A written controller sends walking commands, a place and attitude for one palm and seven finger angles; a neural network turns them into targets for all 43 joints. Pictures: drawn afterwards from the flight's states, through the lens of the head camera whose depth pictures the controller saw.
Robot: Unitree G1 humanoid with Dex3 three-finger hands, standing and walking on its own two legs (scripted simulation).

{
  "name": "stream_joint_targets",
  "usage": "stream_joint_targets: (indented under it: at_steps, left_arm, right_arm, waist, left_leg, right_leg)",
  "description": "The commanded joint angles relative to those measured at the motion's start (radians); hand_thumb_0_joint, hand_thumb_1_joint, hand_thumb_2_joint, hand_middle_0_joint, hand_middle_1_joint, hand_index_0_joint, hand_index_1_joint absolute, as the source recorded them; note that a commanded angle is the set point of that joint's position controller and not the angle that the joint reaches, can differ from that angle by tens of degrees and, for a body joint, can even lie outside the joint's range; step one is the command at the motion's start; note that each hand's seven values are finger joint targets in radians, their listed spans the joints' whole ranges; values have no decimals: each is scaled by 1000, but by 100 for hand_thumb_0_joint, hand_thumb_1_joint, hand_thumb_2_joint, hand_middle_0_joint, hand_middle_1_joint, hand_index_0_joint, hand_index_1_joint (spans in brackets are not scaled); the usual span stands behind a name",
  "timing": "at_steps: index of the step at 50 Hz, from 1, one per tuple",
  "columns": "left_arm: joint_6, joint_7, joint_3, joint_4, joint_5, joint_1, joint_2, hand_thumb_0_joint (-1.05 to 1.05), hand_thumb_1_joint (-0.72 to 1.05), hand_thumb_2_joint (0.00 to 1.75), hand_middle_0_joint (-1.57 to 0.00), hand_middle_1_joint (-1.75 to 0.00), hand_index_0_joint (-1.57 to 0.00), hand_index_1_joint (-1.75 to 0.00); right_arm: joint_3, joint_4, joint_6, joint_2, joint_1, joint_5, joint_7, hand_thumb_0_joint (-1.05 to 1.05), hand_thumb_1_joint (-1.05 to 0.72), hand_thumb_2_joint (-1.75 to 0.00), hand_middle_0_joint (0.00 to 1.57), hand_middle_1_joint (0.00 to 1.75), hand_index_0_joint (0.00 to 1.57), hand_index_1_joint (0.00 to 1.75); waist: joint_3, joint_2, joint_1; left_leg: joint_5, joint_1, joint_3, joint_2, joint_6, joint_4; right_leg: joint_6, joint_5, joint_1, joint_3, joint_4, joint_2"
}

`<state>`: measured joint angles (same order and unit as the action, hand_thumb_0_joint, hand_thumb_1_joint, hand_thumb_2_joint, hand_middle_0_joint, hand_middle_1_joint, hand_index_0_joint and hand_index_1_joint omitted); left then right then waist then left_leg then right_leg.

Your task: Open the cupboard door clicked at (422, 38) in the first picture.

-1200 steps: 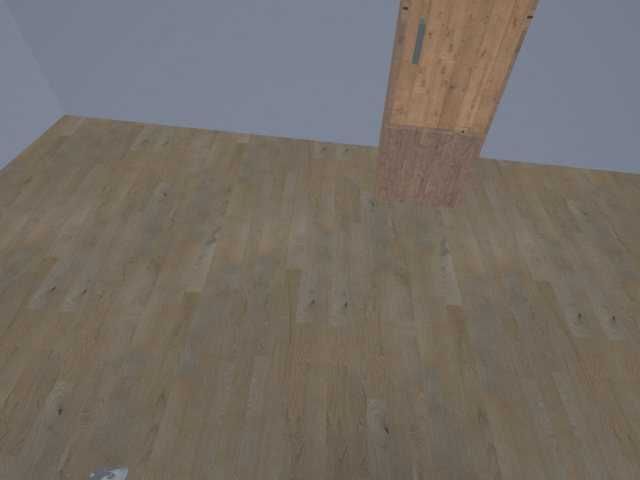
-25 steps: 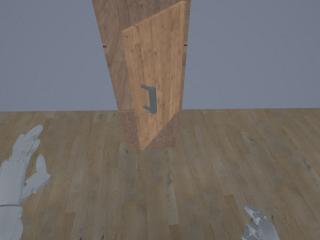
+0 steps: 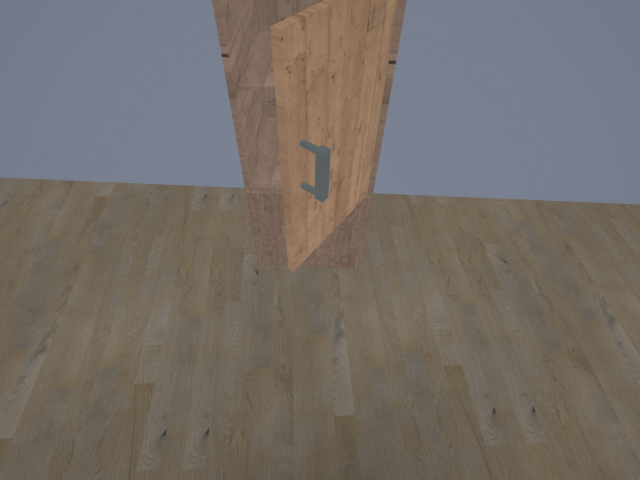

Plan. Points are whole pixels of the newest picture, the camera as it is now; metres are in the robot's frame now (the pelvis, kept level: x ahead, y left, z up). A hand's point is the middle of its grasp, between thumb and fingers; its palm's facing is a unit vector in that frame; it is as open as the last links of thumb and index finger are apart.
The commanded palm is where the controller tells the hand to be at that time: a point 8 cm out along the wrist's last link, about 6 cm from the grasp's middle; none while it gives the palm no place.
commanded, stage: let the arm hang, fingers relaxed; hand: left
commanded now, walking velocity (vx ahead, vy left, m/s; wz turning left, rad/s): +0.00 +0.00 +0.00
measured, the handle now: (314, 170) +0.66 +0.06 -0.03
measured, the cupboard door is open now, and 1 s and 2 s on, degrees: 56 56 56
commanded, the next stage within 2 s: look to check the result in 0.54 s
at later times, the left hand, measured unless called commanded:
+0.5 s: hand out of the picture +0.06 +0.20 -0.16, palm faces +0.00 -0.97 -0.26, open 7.4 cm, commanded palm none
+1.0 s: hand out of the picture +0.07 +0.20 -0.16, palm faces -0.02 -0.95 -0.30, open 7.4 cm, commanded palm none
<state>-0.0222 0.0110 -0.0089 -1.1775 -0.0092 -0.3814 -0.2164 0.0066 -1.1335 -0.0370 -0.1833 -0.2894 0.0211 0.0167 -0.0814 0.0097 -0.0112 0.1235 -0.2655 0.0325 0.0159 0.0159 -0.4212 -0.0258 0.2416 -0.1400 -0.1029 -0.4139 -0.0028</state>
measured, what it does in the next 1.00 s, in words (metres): stands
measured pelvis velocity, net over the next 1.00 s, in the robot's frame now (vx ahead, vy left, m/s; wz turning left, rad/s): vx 0.03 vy -0.03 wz -0.02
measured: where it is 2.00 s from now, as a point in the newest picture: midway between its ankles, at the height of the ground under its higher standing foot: outside the picture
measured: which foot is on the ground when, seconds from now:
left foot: down 0.00-1.00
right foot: down 0.00-1.00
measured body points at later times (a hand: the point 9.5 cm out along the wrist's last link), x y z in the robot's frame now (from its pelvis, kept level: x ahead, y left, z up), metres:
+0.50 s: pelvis +0.01 -0.01 +0.00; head +0.01 -0.02 +0.45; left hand +0.06 +0.25 -0.14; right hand +0.04 -0.26 -0.16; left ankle +0.07 +0.11 -0.74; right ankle -0.01 -0.10 -0.74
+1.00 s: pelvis +0.03 -0.03 +0.00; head +0.05 -0.04 +0.45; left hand +0.07 +0.25 -0.14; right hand +0.07 -0.29 -0.15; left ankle +0.07 +0.11 -0.74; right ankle -0.01 -0.10 -0.74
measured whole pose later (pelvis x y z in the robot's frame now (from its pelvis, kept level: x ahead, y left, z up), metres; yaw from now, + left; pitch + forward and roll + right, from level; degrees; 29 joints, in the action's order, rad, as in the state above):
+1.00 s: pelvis +0.03 -0.03 +0.00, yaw -1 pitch -2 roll +0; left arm 0.01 0.01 -0.02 -1.15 -0.01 -0.18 -0.26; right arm 0.01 -1.14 -0.01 -0.26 -0.14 0.02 0.01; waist -0.07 0.02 0.01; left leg 0.13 -0.18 0.04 0.04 -0.02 -0.35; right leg -0.06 0.24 -0.06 -0.09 -0.33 -0.03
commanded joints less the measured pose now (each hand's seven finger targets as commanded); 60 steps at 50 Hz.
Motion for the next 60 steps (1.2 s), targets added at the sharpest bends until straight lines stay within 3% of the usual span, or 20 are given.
stream_joint_targets:
  at_steps: [1, 5, 11, 20, 25, 28, 37, 40, 42, 45, 50, 58, 60]
  left_arm:
    - [27, 13, -24, 49, -1, 19, -120, 0, 90, 90, -20, -30, -20, -30]
    - [23, 15, -31, 49, -5, 19, -128, 0, 90, 90, -20, -30, -20, -30]
    - [24, 15, -40, 63, -8, 54, -141, 0, 90, 90, -20, -30, -20, -30]
    - [42, 16, -42, 89, -4, 137, -166, 0, 90, 90, -20, -30, -20, -30]
    - [49, 15, -42, 92, -2, 164, -179, 0, 90, 90, -20, -30, -20, -30]
    - [50, 15, -41, 91, -1, 185, -183, 0, 90, 90, -20, -30, -20, -30]
    - [51, 15, -39, 85, 0, 205, -201, 0, 90, 90, -20, -30, -20, -30]
    - [52, 16, -39, 81, 0, 203, -208, 0, 90, 90, -20, -30, -20, -30]
    - [52, 15, -38, 79, 1, 210, -208, 0, 90, 90, -20, -30, -20, -30]
    - [55, 17, -40, 80, 0, 206, -219, 0, 90, 90, -20, -30, -20, -30]
    - [55, 19, -41, 77, 1, 203, -227, 0, 90, 90, -20, -30, -20, -30]
    - [54, 19, -38, 77, 2, 211, -223, 0, 90, 90, -20, -30, -20, -30]
    - [54, 20, -40, 80, 1, 207, -226, 0, 90, 90, -20, -30, -20, -30]
  right_arm:
    - [30, 40, 25, -141, -14, -2, 14, 0, -90, -90, 20, 30, 20, 30]
    - [37, 35, 23, -149, -14, 1, 13, 0, -90, -90, 20, 30, 20, 30]
    - [42, 32, 28, -147, 4, 5, 8, 0, -90, -90, 20, 30, 20, 30]
    - [37, 37, 41, -158, 50, 2, 5, 0, -90, -90, 20, 30, 20, 30]
    - [33, 40, 48, -180, 81, 1, 6, 0, -90, -90, 20, 30, 20, 30]
    - [32, 37, 48, -183, 94, 1, 6, 0, -90, -90, 20, 30, 20, 30]
    - [30, 37, 45, -211, 125, 0, 8, 0, -90, -90, 20, 30, 20, 30]
    - [31, 40, 43, -221, 131, -2, 8, 0, -90, -90, 20, 30, 20, 30]
    - [31, 37, 42, -222, 133, -1, 9, 0, -90, -90, 20, 30, 20, 30]
    - [31, 39, 43, -232, 134, -4, 10, 0, -90, -90, 20, 30, 20, 30]
    - [31, 38, 43, -237, 141, -5, 11, 0, -90, -90, 20, 30, 20, 30]
    - [29, 35, 43, -236, 143, -2, 12, 0, -90, -90, 20, 30, 20, 30]
    - [28, 39, 43, -240, 141, -5, 13, 0, -90, -90, 20, 30, 20, 30]
  waist:
    - [7, 6, 19]
    - [-9, 30, 12]
    - [-30, 7, 7]
    - [1, 4, 14]
    - [56, 16, 13]
    - [54, 14, 17]
    - [60, 10, 19]
    - [57, -19, 19]
    - [58, 1, 22]
    - [76, -23, 20]
    - [93, -13, 19]
    - [80, 5, 20]
    - [74, -15, 17]
  left_leg:
    - [191, 48, -126, 93, 28, 117]
    - [253, 22, -139, 96, 30, 141]
    - [246, -4, -138, 88, 28, 148]
    - [18, 64, -108, 88, 19, 97]
    - [-68, 103, -106, 97, 17, 87]
    - [-88, 114, -100, 100, 12, 92]
    - [-95, 144, -91, 104, 7, 95]
    - [-91, 155, -87, 105, 7, 95]
    - [-93, 158, -84, 107, 5, 96]
    - [-112, 168, -82, 108, 6, 93]
    - [-132, 182, -75, 108, 5, 86]
    - [-139, 180, -72, 113, 2, 94]
    - [-140, 181, -70, 113, 3, 94]
  right_leg:
    - [-44, 153, -122, 115, 122, 101]
    - [-44, 190, -132, 116, 107, 94]
    - [-42, 190, -128, 119, 107, 102]
    - [-40, 43, -95, 135, 125, 124]
    - [-34, -63, -40, 136, 123, 129]
    - [-32, -103, -29, 138, 131, 133]
    - [-30, -132, -17, 146, 158, 136]
    - [-27, -131, -22, 143, 170, 134]
    - [-27, -145, -16, 149, 169, 135]
    - [-22, -186, 1, 146, 170, 135]
    - [-16, -243, 19, 149, 167, 137]
    - [-19, -252, 27, 150, 169, 137]
    - [-14, -252, 24, 146, 175, 135]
